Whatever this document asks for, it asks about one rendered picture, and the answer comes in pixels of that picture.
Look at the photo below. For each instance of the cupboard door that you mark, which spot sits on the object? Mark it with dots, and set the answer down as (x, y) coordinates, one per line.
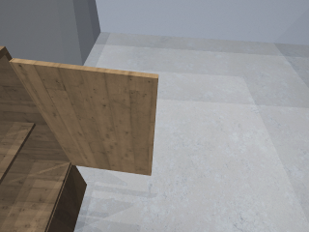
(102, 118)

